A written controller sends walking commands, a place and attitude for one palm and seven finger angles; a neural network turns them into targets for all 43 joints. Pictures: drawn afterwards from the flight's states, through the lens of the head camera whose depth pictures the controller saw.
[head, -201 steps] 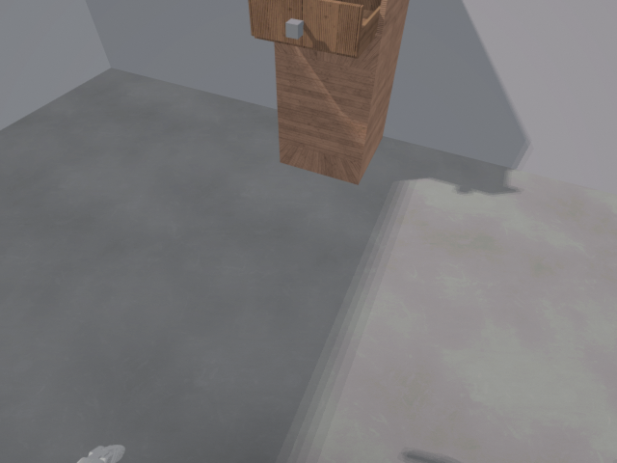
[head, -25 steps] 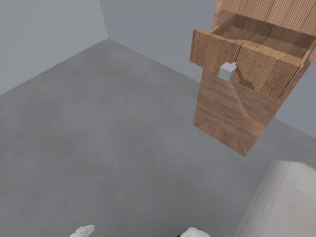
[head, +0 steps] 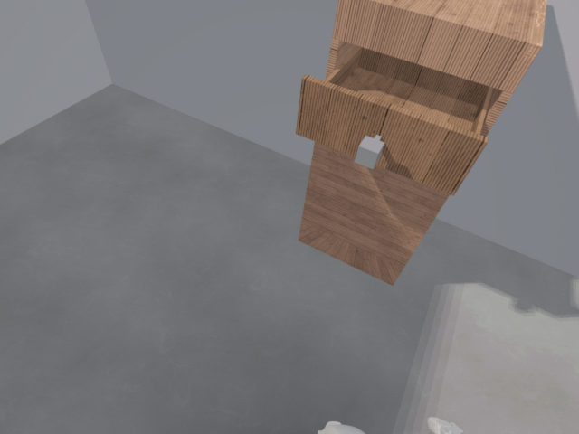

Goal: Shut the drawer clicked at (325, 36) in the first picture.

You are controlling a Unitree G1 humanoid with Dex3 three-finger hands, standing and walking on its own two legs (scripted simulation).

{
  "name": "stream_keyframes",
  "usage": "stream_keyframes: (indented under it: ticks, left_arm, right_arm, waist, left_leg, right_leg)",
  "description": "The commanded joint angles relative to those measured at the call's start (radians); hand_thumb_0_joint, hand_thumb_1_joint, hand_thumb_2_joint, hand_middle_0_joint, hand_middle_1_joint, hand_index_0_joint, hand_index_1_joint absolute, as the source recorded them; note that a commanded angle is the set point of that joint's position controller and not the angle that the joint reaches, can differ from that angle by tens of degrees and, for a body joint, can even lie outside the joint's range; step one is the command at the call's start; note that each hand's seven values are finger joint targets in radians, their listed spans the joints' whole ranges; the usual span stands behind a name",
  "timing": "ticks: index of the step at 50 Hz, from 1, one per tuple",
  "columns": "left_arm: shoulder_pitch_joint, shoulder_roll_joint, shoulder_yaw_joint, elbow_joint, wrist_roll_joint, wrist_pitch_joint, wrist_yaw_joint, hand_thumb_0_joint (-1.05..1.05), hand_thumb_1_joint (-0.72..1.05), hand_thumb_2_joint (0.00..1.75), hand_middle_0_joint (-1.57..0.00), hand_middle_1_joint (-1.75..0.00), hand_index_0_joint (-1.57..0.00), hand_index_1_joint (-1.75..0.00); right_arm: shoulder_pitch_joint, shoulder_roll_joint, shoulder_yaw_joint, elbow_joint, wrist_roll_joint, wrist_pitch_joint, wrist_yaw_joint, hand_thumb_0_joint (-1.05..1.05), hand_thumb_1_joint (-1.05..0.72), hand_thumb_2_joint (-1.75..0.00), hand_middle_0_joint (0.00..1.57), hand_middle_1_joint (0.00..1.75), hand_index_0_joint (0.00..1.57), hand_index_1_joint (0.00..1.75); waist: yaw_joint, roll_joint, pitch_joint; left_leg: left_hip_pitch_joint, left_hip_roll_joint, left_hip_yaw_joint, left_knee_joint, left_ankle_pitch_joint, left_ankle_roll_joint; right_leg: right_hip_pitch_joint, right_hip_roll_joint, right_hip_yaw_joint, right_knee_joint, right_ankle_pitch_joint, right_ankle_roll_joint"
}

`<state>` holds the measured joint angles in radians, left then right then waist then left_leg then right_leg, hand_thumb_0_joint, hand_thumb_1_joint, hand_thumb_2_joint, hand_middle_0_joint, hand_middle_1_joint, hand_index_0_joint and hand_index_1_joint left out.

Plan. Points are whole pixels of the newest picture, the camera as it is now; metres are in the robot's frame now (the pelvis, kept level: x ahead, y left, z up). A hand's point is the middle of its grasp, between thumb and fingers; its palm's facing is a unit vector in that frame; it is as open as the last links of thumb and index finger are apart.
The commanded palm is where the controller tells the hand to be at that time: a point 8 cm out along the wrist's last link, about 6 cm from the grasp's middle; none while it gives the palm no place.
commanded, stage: turn to face it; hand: left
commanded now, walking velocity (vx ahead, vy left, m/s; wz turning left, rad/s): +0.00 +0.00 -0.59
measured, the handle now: (372, 147) +0.66 -0.10 +0.02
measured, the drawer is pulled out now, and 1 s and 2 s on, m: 0.22 0.22 0.22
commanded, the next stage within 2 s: take the last steps up to it in 0.48 s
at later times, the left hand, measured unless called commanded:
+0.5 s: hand (216, 422) +0.16 +0.12 -0.15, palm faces -0.26 -0.93 -0.26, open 7.3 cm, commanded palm none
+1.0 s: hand out of the picture +0.14 +0.13 -0.17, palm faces -0.35 -0.92 -0.16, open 7.3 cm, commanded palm none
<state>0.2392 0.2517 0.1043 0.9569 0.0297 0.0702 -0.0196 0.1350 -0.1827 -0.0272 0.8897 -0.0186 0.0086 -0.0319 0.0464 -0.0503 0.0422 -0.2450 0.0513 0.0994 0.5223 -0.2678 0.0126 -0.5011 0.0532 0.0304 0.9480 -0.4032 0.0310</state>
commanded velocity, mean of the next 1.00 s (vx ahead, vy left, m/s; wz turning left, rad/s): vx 0.13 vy -0.01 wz -0.23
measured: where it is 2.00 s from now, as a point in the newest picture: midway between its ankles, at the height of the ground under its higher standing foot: outside the picture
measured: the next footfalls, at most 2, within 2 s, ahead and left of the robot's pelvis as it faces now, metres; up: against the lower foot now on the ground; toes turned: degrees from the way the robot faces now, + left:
right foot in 0.34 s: +0.00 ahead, -0.16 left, +0.00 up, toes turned -17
left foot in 0.70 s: +0.10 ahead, +0.07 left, +0.00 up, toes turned -12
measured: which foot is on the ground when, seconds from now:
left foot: down 0.00-0.32, up 0.34-0.68, down 0.70-1.00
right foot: up 0.00-0.32, down 0.34-0.70, up 0.72-1.00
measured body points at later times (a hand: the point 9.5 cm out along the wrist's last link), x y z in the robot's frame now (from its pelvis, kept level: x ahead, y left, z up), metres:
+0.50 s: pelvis +0.00 -0.04 +0.00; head +0.03 -0.06 +0.44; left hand +0.17 +0.17 -0.13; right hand -0.06 -0.30 -0.16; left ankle +0.02 +0.11 -0.68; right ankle -0.03 -0.14 -0.74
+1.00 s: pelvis +0.04 -0.03 +0.01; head +0.06 -0.02 +0.46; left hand +0.16 +0.18 -0.15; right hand -0.08 -0.21 -0.14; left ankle +0.06 +0.08 -0.74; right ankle +0.01 -0.17 -0.68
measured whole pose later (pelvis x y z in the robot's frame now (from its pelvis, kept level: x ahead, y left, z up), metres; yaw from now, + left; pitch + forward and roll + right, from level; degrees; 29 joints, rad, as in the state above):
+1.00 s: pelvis +0.04 -0.03 +0.01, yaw -21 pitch +0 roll -1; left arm 0.26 0.20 0.06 1.05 0.03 0.04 -0.03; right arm 0.41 -0.12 -0.02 1.07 -0.03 -0.04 -0.02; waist -0.03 -0.03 0.01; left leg -0.12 0.06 0.15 0.34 -0.22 0.01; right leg -0.45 -0.07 -0.06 0.87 -0.31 0.01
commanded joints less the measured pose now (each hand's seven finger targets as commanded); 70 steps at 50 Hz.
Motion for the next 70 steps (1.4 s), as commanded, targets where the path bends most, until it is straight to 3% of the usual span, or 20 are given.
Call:
stream_keyframes:
  ticks: [1,9,14,15,16,17,22,29,33,35,36,41,50,55,57,58,59,62,65,70]
  left_arm:
    - [0.015,0.069,0.020,-0.082,-0.005,-0.014,-0.011,0.00,0.90,0.90,-0.20,-0.30,-0.20,-0.30]
    - [-0.125,0.042,-0.009,-0.124,-0.010,-0.015,-0.011,0.00,0.90,0.90,-0.20,-0.30,-0.20,-0.30]
    - [-0.063,0.051,-0.017,-0.105,-0.010,-0.045,-0.002,0.00,0.90,0.90,-0.20,-0.30,-0.20,-0.30]
    - [0.017,0.100,-0.009,-0.080,-0.007,-0.059,0.004,0.00,0.90,0.90,-0.20,-0.30,-0.20,-0.30]
    - [0.065,0.221,0.013,-0.057,0.001,-0.073,0.021,0.00,0.90,0.90,-0.20,-0.30,-0.20,-0.30]
    - [0.119,0.243,0.012,-0.042,-0.016,-0.068,0.030,0.00,0.90,0.90,-0.20,-0.30,-0.20,-0.30]
    - [-0.072,0.145,-0.007,-0.084,-0.009,-0.058,0.045,0.00,0.90,0.90,-0.20,-0.30,-0.20,-0.30]
    - [-0.079,0.159,-0.004,-0.073,-0.003,-0.051,0.041,0.00,0.90,0.90,-0.20,-0.30,-0.20,-0.30]
    - [-0.100,0.108,-0.014,-0.067,-0.017,-0.047,0.031,0.00,0.90,0.90,-0.20,-0.30,-0.20,-0.30]
    - [-0.091,0.000,-0.033,-0.105,-0.016,-0.040,0.016,0.00,0.90,0.90,-0.20,-0.30,-0.20,-0.30]
    - [-0.134,0.044,-0.020,-0.111,-0.001,-0.039,0.013,0.00,0.90,0.90,-0.20,-0.30,-0.20,-0.30]
    - [-0.018,0.012,-0.024,-0.017,-0.002,-0.060,-0.012,0.00,0.90,0.90,-0.20,-0.30,-0.20,-0.30]
    - [-0.127,-0.039,-0.046,-0.011,-0.004,-0.076,-0.010,0.00,0.90,0.90,-0.20,-0.30,-0.20,-0.30]
    - [0.007,-0.043,-0.037,0.057,-0.004,-0.098,-0.005,0.00,0.90,0.90,-0.20,-0.30,-0.20,-0.30]
    - [0.207,0.070,-0.016,0.128,0.001,-0.121,0.012,0.00,0.90,0.90,-0.20,-0.30,-0.20,-0.30]
    - [0.313,0.157,-0.003,0.147,-0.008,-0.122,0.020,0.00,0.90,0.90,-0.20,-0.30,-0.20,-0.30]
    - [0.315,0.144,-0.003,0.152,-0.016,-0.127,0.031,0.00,0.90,0.90,-0.20,-0.30,-0.20,-0.30]
    - [0.154,0.012,-0.034,0.117,-0.009,-0.133,0.040,0.00,0.90,0.90,-0.20,-0.30,-0.20,-0.30]
    - [0.137,-0.018,-0.054,0.117,-0.007,-0.148,0.040,0.00,0.90,0.90,-0.20,-0.30,-0.20,-0.30]
    - [0.181,-0.005,-0.061,0.140,-0.008,-0.156,0.041,0.00,0.90,0.90,-0.20,-0.30,-0.20,-0.30]
  right_arm:
    - [-0.007,-0.167,-0.039,-0.070,-0.003,-0.026,-0.011,0.00,-0.90,-0.90,0.20,0.30,0.20,0.30]
    - [0.145,-0.207,-0.068,-0.003,-0.006,-0.019,0.000,0.00,-0.90,-0.90,0.20,0.30,0.20,0.30]
    - [0.146,-0.232,-0.083,0.023,-0.002,-0.010,0.013,0.00,-0.90,-0.90,0.20,0.30,0.20,0.30]
    - [0.147,-0.211,-0.078,0.018,0.006,-0.010,0.018,0.00,-0.90,-0.90,0.20,0.30,0.20,0.30]
    - [0.146,-0.120,-0.053,-0.016,0.010,-0.008,0.024,0.00,-0.90,-0.90,0.20,0.30,0.20,0.30]
    - [0.077,-0.115,-0.043,-0.044,0.010,0.005,0.012,0.00,-0.90,-0.90,0.20,0.30,0.20,0.30]
    - [0.106,-0.120,-0.042,0.028,0.002,0.021,0.006,0.00,-0.90,-0.90,0.20,0.30,0.20,0.30]
    - [0.113,-0.100,-0.036,0.030,0.009,0.015,0.007,0.00,-0.90,-0.90,0.20,0.30,0.20,0.30]
    - [0.249,-0.102,-0.025,0.074,-0.002,-0.017,0.006,0.00,-0.90,-0.90,0.20,0.30,0.20,0.30]
    - [0.339,-0.266,-0.055,0.075,-0.024,-0.022,0.004,0.00,-0.90,-0.90,0.20,0.30,0.20,0.30]
    - [0.319,-0.258,-0.055,0.077,-0.024,-0.027,-0.002,0.00,-0.90,-0.90,0.20,0.30,0.20,0.30]
    - [0.217,-0.129,-0.024,0.077,-0.008,-0.063,-0.002,0.00,-0.90,-0.90,0.20,0.30,0.20,0.30]
    - [0.362,-0.112,-0.041,0.184,-0.012,-0.063,0.005,0.00,-0.90,-0.90,0.20,0.30,0.20,0.30]
    - [0.319,-0.100,-0.043,0.208,-0.010,-0.054,0.009,0.00,-0.90,-0.90,0.20,0.30,0.20,0.30]
    - [0.299,-0.026,-0.027,0.189,0.009,-0.061,0.020,0.00,-0.90,-0.90,0.20,0.30,0.20,0.30]
    - [0.219,-0.016,-0.015,0.138,0.007,-0.061,0.028,0.00,-0.90,-0.90,0.20,0.30,0.20,0.30]
    - [0.186,-0.058,-0.026,0.124,0.002,-0.050,0.028,0.00,-0.90,-0.90,0.20,0.30,0.20,0.30]
    - [0.159,-0.026,-0.037,0.149,-0.006,-0.047,0.034,0.00,-0.90,-0.90,0.20,0.30,0.20,0.30]
    - [0.209,0.011,-0.034,0.169,-0.007,-0.031,0.039,0.00,-0.90,-0.90,0.20,0.30,0.20,0.30]
    - [0.097,-0.003,-0.027,0.123,-0.002,-0.029,0.053,0.00,-0.90,-0.90,0.20,0.30,0.20,0.30]
  waist:
    - [-0.014,0.206,-0.026]
    - [-0.095,0.252,-0.048]
    - [-0.060,0.249,-0.105]
    - [-0.022,0.153,-0.150]
    - [-0.002,-0.175,-0.162]
    - [0.035,-0.167,-0.181]
    - [-0.050,-0.103,-0.071]
    - [-0.045,-0.109,-0.060]
    - [-0.099,-0.045,-0.074]
    - [-0.133,0.418,0.024]
    - [-0.141,0.398,0.067]
    - [-0.058,0.185,0.031]
    - [-0.116,0.203,0.057]
    - [-0.047,0.170,0.012]
    - [0.037,-0.096,-0.065]
    - [0.077,-0.234,-0.058]
    - [0.073,-0.245,-0.056]
    - [-0.010,-0.013,0.072]
    - [-0.058,-0.049,0.062]
    - [-0.045,-0.069,0.059]
  left_leg:
    - [0.071,0.252,-0.108,-0.236,0.280,0.089]
    - [0.197,0.300,-0.039,-0.166,0.484,0.118]
    - [0.154,0.280,0.036,0.000,0.498,0.042]
    - [0.062,0.245,0.079,0.137,0.380,-0.014]
    - [-0.278,0.128,0.130,0.336,-0.154,-0.078]
    - [-0.325,0.081,0.008,0.481,-0.392,-0.090]
    - [-0.296,0.072,-0.063,0.567,-0.189,-0.100]
    - [-0.159,0.021,-0.027,0.291,-0.154,-0.089]
    - [0.143,0.014,-0.013,-0.076,-0.001,-0.066]
    - [0.123,0.370,-0.519,-0.384,-0.443,0.085]
    - [0.046,0.410,-0.614,-0.456,-0.532,0.121]
    - [0.052,0.229,-0.218,-0.390,-0.179,0.084]
    - [0.144,0.261,-0.164,-0.367,-0.031,0.136]
    - [0.043,0.204,-0.094,-0.205,-0.047,0.084]
    - [-0.247,0.072,0.060,0.161,-0.149,0.007]
    - [-0.422,0.002,0.055,0.407,-0.348,-0.009]
    - [-0.435,0.039,-0.035,0.535,-0.311,0.003]
    - [-0.414,0.101,-0.074,0.587,-0.099,-0.010]
    - [-0.326,0.084,-0.032,0.504,-0.025,-0.036]
    - [-0.314,0.063,-0.002,0.327,0.057,-0.037]
  right_leg:
    - [-0.095,-0.075,-0.013,0.278,0.032,0.040]
    - [0.007,-0.106,-0.103,-0.068,-0.062,0.040]
    - [0.248,-0.066,-0.147,-0.462,0.136,-0.007]
    - [0.419,-0.127,-0.077,-0.589,0.323,-0.028]
    - [0.661,-0.382,0.201,-0.599,0.725,-0.119]
    - [0.590,-0.486,0.255,-0.539,0.998,-0.219]
    - [0.382,-0.318,0.108,-0.553,0.737,-0.205]
    - [0.321,-0.298,0.159,-0.577,0.550,-0.215]
    - [0.158,-0.201,0.149,-0.521,0.073,-0.135]
    - [-0.103,0.015,-0.089,-0.092,-0.221,-0.035]
    - [-0.139,-0.040,0.003,0.073,-0.173,-0.043]
    - [-0.075,-0.098,-0.025,0.168,0.106,-0.029]
    - [-0.011,-0.141,-0.110,-0.209,0.060,-0.019]
    - [0.288,-0.083,-0.178,-0.477,0.153,-0.032]
    - [0.636,-0.308,0.105,-0.615,0.046,-0.119]
    - [0.678,-0.478,0.380,-0.740,0.027,-0.211]
    - [0.601,-0.497,0.416,-0.782,-0.031,-0.233]
    - [0.411,-0.410,0.183,-0.778,0.118,-0.206]
    - [0.348,-0.343,0.003,-0.759,0.422,-0.176]
    - [0.390,-0.317,-0.041,-0.742,0.564,-0.179]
